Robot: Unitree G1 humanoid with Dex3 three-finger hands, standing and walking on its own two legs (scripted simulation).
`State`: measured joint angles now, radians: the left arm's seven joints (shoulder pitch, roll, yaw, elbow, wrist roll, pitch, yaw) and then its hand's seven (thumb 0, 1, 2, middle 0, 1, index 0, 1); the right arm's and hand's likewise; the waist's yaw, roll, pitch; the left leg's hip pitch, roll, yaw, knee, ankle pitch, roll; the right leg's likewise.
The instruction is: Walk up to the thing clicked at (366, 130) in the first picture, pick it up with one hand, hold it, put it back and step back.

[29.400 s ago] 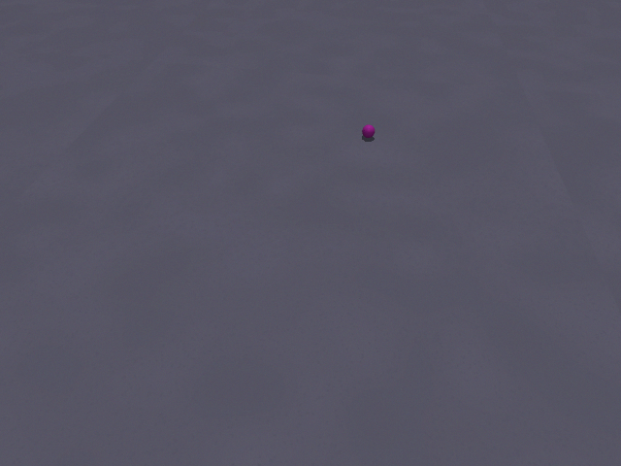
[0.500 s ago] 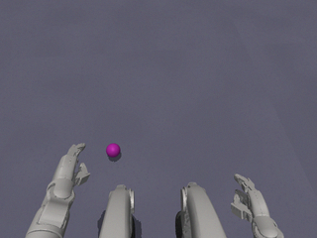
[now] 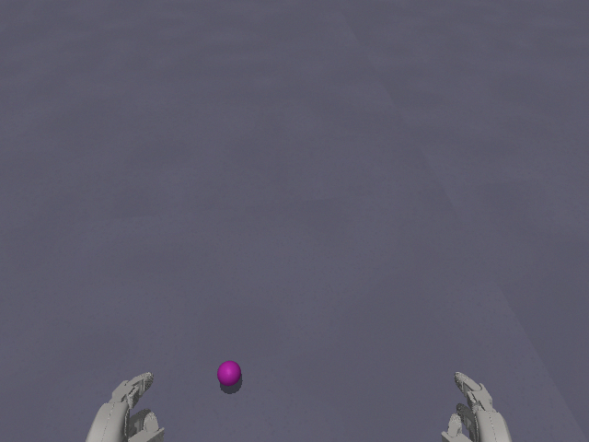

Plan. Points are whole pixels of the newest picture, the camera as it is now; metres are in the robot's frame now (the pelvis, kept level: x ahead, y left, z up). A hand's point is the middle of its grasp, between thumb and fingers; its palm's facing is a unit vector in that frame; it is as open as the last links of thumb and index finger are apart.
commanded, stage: home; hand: left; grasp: from above
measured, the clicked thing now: (229, 373) +0.45 +0.19 -0.67
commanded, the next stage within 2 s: none
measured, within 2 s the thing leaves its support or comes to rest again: neither
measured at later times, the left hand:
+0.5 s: hand out of the picture +0.17 +0.18 -0.04, palm faces +0.06 -0.98 -0.21, open 7.4 cm
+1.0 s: hand out of the picture +0.16 +0.17 -0.04, palm faces +0.05 -0.98 -0.21, open 7.4 cm
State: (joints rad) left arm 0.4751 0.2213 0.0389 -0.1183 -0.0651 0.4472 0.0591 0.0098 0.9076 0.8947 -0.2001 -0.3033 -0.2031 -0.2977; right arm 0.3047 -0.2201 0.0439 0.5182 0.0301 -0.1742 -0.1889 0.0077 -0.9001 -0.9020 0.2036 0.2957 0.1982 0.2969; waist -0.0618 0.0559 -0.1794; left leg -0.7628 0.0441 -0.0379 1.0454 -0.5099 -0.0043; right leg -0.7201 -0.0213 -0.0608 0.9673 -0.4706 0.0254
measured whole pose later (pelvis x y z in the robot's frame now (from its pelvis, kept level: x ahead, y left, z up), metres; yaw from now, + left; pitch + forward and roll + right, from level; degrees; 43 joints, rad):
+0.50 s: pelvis +0.01 +0.00 +0.01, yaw +1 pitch +10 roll -2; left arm 0.49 0.22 0.03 -0.12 -0.04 0.44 0.02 0.01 0.91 0.89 -0.20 -0.30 -0.20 -0.30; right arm 0.27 -0.22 0.04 0.54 0.01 -0.22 -0.18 0.01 -0.90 -0.90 0.21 0.30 0.20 0.30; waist -0.04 0.05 -0.15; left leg -0.68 0.04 -0.04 1.00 -0.51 -0.01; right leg -0.64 -0.03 -0.07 0.94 -0.48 0.02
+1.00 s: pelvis +0.00 -0.01 +0.01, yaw +1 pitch +10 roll -2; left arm 0.49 0.22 0.03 -0.12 -0.05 0.45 0.02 0.01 0.91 0.89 -0.20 -0.30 -0.20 -0.30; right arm 0.28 -0.23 0.03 0.55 0.01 -0.23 -0.19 0.01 -0.90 -0.90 0.20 0.30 0.20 0.30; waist -0.04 0.05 -0.15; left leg -0.69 0.04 -0.04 1.01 -0.49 -0.01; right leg -0.65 -0.02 -0.06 0.95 -0.47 0.02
